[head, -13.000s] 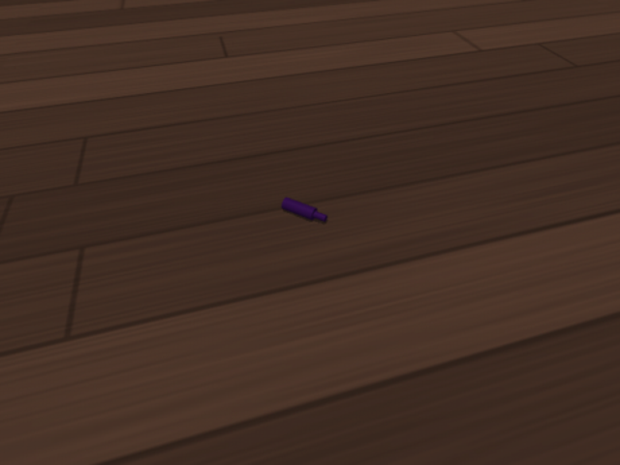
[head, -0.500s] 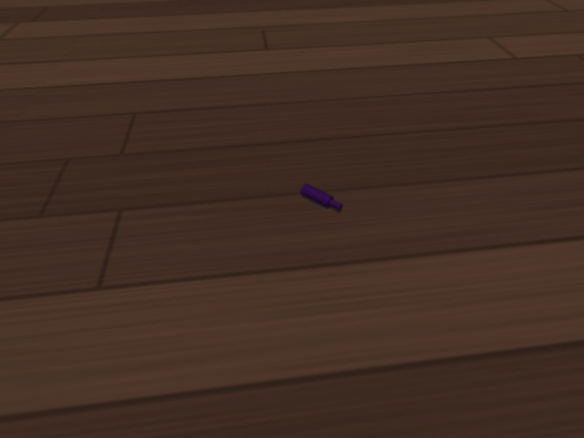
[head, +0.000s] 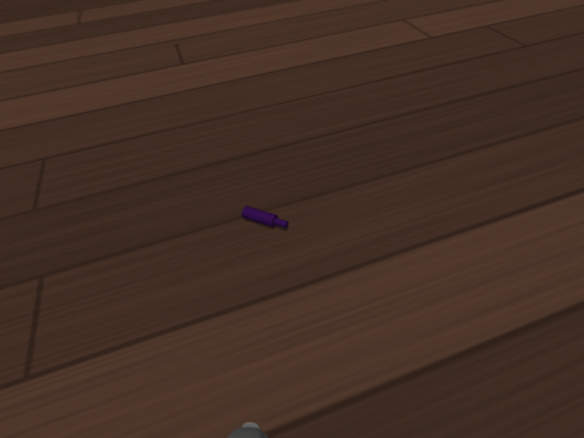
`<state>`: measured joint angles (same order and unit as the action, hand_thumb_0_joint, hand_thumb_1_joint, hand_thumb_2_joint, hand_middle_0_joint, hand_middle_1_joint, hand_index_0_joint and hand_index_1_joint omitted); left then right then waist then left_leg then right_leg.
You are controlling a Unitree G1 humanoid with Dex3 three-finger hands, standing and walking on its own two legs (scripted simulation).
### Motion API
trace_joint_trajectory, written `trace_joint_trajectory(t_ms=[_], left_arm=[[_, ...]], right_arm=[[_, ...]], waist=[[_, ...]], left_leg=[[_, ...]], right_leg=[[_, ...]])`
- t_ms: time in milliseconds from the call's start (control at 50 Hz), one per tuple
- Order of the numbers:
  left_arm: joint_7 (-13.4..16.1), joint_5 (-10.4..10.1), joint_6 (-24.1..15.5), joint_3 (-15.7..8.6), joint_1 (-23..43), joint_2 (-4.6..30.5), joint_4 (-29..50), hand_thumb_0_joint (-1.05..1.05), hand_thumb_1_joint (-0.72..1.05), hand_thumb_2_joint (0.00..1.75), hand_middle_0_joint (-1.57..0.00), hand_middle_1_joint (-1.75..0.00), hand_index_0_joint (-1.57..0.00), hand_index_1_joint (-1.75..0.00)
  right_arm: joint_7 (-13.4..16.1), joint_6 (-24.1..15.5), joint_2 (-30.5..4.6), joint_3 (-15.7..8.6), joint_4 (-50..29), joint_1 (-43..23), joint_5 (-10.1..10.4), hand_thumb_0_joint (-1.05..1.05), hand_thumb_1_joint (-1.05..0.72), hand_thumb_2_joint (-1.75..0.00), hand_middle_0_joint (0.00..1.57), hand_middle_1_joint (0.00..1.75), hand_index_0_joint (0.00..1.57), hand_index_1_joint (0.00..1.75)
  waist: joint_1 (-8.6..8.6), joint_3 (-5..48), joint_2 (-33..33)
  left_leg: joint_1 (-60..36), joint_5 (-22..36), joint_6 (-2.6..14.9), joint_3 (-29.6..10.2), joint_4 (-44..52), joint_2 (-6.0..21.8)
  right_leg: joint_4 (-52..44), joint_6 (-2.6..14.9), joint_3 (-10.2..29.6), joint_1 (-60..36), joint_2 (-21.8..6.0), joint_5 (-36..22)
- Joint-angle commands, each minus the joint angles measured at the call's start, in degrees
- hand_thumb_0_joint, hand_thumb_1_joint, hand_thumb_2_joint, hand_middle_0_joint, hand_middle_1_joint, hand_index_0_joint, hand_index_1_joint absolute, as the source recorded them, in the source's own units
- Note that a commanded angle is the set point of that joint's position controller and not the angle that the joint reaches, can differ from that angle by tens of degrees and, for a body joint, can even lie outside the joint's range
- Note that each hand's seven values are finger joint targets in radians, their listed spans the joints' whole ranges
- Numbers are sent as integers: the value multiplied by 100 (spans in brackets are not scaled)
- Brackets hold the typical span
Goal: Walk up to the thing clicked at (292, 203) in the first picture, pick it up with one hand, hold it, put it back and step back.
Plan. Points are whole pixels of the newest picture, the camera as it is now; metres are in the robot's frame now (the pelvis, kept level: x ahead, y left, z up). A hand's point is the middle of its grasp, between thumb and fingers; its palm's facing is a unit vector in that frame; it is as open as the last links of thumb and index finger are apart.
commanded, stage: walk up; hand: left
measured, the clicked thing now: (265, 218) +1.16 +0.26 -0.74
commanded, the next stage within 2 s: none
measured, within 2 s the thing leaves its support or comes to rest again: neither
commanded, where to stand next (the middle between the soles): +0.71 +0.18 m, yaw -18 degrees
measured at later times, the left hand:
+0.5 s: hand (150, 302) +0.38 +0.33 -0.12, palm faces -0.21 -0.86 -0.46, open 7.4 cm
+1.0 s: hand (119, 255) +0.52 +0.46 -0.16, palm faces -0.26 -0.84 -0.48, open 7.4 cm
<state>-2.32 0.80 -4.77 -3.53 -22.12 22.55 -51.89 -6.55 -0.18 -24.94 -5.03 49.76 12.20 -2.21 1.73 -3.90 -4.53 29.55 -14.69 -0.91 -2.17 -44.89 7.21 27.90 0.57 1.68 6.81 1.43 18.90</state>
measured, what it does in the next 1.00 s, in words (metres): walks ahead: left foot, then right foot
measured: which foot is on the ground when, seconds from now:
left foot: up 0.00-0.08, down 0.10-0.50, up 0.52-0.86, down 0.88-1.00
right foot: down 0.00-0.14, up 0.16-0.46, down 0.48-0.90, up 0.92-1.00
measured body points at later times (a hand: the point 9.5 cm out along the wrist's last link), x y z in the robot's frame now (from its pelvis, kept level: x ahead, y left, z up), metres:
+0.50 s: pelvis +0.22 +0.06 -0.02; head +0.24 +0.03 +0.43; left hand +0.39 +0.37 -0.09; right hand +0.19 -0.26 -0.14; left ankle +0.18 +0.18 -0.73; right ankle +0.31 -0.05 -0.74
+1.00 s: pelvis +0.41 +0.16 -0.02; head +0.42 +0.17 +0.43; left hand +0.53 +0.50 -0.13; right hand +0.41 -0.18 -0.11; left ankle +0.49 +0.27 -0.73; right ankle +0.35 +0.01 -0.67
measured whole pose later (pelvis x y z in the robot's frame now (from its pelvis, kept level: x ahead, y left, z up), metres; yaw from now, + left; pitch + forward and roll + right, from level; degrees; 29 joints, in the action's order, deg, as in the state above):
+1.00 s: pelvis +0.41 +0.16 -0.02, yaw -14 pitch -2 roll +0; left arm 1.4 0.2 -3.4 -3.2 -19.7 27.6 -54.2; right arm -5.2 -1.3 -25.1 -5.9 44.9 15.7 -1.7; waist -1.2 -3.7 0.6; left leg 23.1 -18.7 0.6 5.4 -44.1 4.8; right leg 67.7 2.8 4.7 27.1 -2.0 25.5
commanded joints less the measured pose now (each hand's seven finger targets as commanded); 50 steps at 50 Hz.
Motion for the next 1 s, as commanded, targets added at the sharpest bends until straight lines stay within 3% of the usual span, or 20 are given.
trace_joint_trajectory(t_ms=[0,60,80,100,120,160,220,320,420,440,460,480,500,600,760,840,860,880,900,980], left_arm=[[183,-39,-219,-494,189,1889,611,0,90,90,-20,-30,-20,-30],[229,-26,-194,-412,505,1815,701,0,90,90,-20,-30,-20,-30],[243,-36,-167,-311,352,1516,724,0,90,90,-20,-30,-20,-30],[246,-132,-164,-143,21,929,750,0,90,90,-20,-30,-20,-30],[345,-171,-155,-175,-106,1215,685,0,90,90,-20,-30,-20,-30],[292,-196,-155,-182,117,1535,489,0,90,90,-20,-30,-20,-30],[162,-231,-104,-237,-98,1413,281,0,90,90,-20,-30,-20,-30],[98,-134,-81,-212,694,1193,567,0,90,90,-20,-30,-20,-30],[171,-94,-139,-351,24,1246,314,0,90,90,-20,-30,-20,-30],[236,-79,-160,-488,-426,1541,214,0,90,90,-20,-30,-20,-30],[325,-8,-199,-652,-938,2011,181,0,90,90,-20,-30,-20,-30],[381,-27,-236,-634,-655,2306,494,0,90,90,-20,-30,-20,-30],[396,-123,-187,-581,-279,2275,552,0,90,90,-20,-30,-20,-30],[377,-94,-219,-484,296,1839,670,0,90,90,-20,-30,-20,-30],[402,18,-287,-561,243,2137,730,0,90,90,-20,-30,-20,-30],[441,76,-182,-436,790,1891,741,0,90,90,-20,-30,-20,-30],[443,57,-144,-275,413,1410,675,0,90,90,-20,-30,-20,-30],[450,-59,-134,-103,169,924,732,0,90,90,-20,-30,-20,-30],[548,-77,-104,-177,258,1486,618,0,90,90,-20,-30,-20,-30],[393,-180,-141,-290,-132,1701,60,0,90,90,-20,-30,-20,-30]], right_arm=[[56,-238,-1008,-353,-790,-634,-1,0,-90,-90,20,30,20,30],[100,-311,-1073,-448,-627,250,7,0,-90,-90,20,30,20,30],[163,-366,-1330,-564,-413,945,-19,0,-90,-90,20,30,20,30],[234,-430,-1865,-729,-392,1584,-93,0,-90,-90,20,30,20,30],[249,-427,-2041,-735,-531,1159,98,0,-90,-90,20,30,20,30],[268,-373,-1589,-604,-705,516,179,0,-90,-90,20,30,20,30],[311,-434,-1260,-401,-715,377,174,0,-90,-90,20,30,20,30],[306,-408,-1316,-364,-847,645,53,0,-90,-90,20,30,20,30],[277,-264,-1146,-261,-1136,163,96,0,-90,-90,20,30,20,30],[268,-260,-894,-157,-1191,274,94,0,-90,-90,20,30,20,30],[262,-249,-559,-45,-1260,458,113,0,-90,-90,20,30,20,30],[272,-152,-743,-57,-1236,709,89,0,-90,-90,20,30,20,30],[320,-53,-1242,-224,-1118,623,40,0,-90,-90,20,30,20,30],[263,-40,-1198,-277,-701,951,22,0,-90,-90,20,30,20,30],[48,-47,-1096,-388,-970,135,-46,0,-90,-90,20,30,20,30],[100,-119,-1275,-587,-556,1402,-50,0,-90,-90,20,30,20,30],[169,-164,-1581,-699,-404,1907,-96,0,-90,-90,20,30,20,30],[223,-215,-1997,-736,-621,1701,-120,0,-90,-90,20,30,20,30],[233,-206,-2239,-763,-757,1198,75,0,-90,-90,20,30,20,30],[323,-264,-1514,-446,-867,433,125,0,-90,-90,20,30,20,30]], waist=[[-43,-212,961],[-669,193,887],[-954,650,21],[-1147,1031,-1551],[-832,954,-1411],[-492,284,-287],[-312,166,-702],[-526,70,-559],[55,492,66],[307,786,656],[537,962,1874],[285,882,1572],[150,572,800],[-207,130,1118],[-100,-3,1295],[-1004,466,577],[-1202,664,-738],[-989,347,-2028],[-812,235,-1369],[-275,-235,-721]], left_leg=[[-367,265,47,306,613,-60],[-1967,363,235,532,1118,-299],[-2983,-180,445,388,1561,-385],[-3933,-1214,823,-1937,2373,1067],[-3532,-1822,1415,-3469,3207,1833],[-2204,-1795,1348,-2092,3098,1437],[-2059,-303,1104,-681,2928,825],[-2188,953,1577,-165,2791,1132],[-1083,611,999,745,1333,565],[-511,495,754,982,354,255],[546,-1140,459,1079,-1200,-423],[1124,-1721,229,316,-2105,-639],[1040,-1773,213,-225,-2393,-260],[545,-712,121,-132,-1683,88],[13,-217,90,180,-212,143],[-2576,-299,228,566,658,-266],[-3152,-1268,342,-40,1525,-146],[-2988,-2245,680,-2496,2807,1200],[-2267,-3031,1424,-3594,3359,1852],[-1376,-1950,1204,-1276,2856,910]], right_leg=[[-958,985,1159,717,-1293,-163],[298,760,832,1293,-1221,-1620],[1958,575,350,1595,-672,-2032],[3823,199,-67,2887,102,-571],[4480,310,100,3355,248,1128],[4538,358,331,2939,-326,428],[3419,216,187,2607,-551,-26],[1751,48,-348,2334,-570,142],[393,230,-805,-33,-103,-1241],[199,351,-435,-1009,-210,-898],[-551,693,1698,-1606,-1418,333],[-1327,1227,3939,-1361,-2590,1221],[-1281,1627,4006,-625,-2689,1935],[-887,1235,1619,545,-1616,30],[-731,1205,1178,1351,-1512,873],[939,737,548,2709,-1268,215],[2813,475,19,3038,-633,-18],[4144,181,-122,4074,268,1192],[4631,317,205,4012,-37,1362],[3781,219,188,3136,-606,150]])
